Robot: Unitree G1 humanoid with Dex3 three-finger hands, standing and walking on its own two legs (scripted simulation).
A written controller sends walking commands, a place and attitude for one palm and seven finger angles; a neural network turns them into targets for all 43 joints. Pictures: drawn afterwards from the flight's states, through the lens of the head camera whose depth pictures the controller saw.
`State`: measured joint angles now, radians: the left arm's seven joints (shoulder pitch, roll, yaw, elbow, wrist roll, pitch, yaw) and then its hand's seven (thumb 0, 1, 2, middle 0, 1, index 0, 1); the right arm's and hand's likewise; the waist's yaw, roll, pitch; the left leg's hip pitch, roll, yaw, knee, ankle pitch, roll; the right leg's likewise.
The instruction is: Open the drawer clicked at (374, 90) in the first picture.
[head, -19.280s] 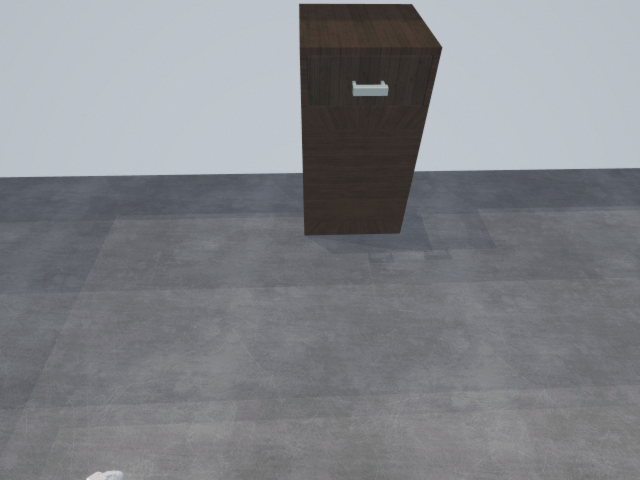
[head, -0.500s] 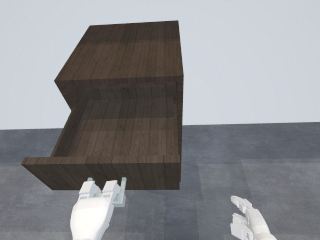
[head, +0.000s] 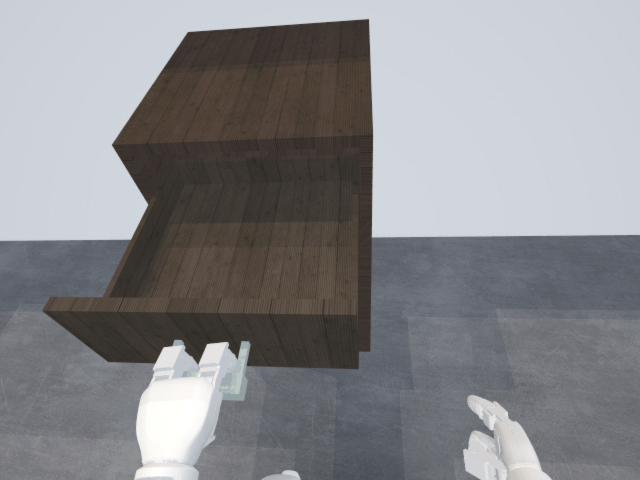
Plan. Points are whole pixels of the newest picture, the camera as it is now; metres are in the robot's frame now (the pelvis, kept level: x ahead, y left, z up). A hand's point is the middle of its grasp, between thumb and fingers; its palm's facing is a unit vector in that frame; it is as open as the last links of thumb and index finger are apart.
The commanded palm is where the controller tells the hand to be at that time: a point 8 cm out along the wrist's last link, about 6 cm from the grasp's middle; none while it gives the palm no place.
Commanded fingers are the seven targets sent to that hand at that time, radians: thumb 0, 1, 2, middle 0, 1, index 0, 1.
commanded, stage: open the thumb to release the handle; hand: left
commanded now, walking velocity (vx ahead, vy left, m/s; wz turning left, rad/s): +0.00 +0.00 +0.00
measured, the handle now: (205, 367) +0.26 +0.18 +0.00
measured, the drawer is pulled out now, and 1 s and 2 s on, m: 0.30 0.30 0.30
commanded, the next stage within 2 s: lift the hand off the handle in 0.26 s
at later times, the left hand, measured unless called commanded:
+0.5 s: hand (202, 418) +0.20 +0.17 -0.02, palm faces +0.03 -0.10 -0.99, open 13.7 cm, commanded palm +0.18 +0.19 +0.03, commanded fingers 0.00 -0.50 0.30 -0.30 -1.20 -0.30 -1.20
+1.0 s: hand (190, 397) +0.22 +0.18 +0.02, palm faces +0.04 -0.14 -0.99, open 13.8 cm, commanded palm +0.19 +0.19 +0.08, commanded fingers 0.00 -0.50 0.30 -0.30 -1.20 -0.30 -1.20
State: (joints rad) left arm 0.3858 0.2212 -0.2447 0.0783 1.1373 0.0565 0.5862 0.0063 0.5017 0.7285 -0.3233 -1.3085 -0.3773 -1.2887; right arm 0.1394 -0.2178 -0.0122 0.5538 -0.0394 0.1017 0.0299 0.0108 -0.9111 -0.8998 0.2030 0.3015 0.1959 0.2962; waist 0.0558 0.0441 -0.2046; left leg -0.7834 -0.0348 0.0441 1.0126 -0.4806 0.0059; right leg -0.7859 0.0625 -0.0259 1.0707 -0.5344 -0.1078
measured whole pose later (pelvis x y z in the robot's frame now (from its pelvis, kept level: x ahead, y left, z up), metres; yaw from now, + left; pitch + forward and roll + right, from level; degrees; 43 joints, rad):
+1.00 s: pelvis -0.01 +0.01 +0.03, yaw -1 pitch +10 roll +2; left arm 0.32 0.25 -0.26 0.09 1.08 0.09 0.52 0.00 -0.49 0.30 -0.38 -1.21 -0.33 -1.20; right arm 0.14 -0.22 -0.02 0.56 -0.02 0.12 0.01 0.01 -0.91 -0.90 0.20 0.30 0.20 0.30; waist 0.03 0.05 -0.16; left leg -0.62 -0.02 0.04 0.87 -0.41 0.02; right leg -0.62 0.08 -0.01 0.90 -0.45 -0.09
